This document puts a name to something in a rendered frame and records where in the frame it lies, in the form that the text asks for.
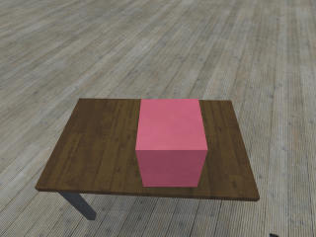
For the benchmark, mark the table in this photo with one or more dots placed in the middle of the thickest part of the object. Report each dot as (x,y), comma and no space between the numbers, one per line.
(95,154)

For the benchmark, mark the carton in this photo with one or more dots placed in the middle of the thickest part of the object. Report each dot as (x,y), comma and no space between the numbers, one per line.
(170,143)

